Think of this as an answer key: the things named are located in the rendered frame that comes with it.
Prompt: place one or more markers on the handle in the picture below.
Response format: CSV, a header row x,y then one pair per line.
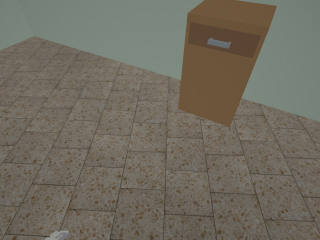
x,y
218,43

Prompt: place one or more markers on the drawer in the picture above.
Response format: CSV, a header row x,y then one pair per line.
x,y
242,43

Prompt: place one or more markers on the robot left hand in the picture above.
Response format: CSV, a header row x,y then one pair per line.
x,y
61,235

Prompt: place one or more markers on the cabinet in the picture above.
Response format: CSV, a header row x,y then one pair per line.
x,y
213,81

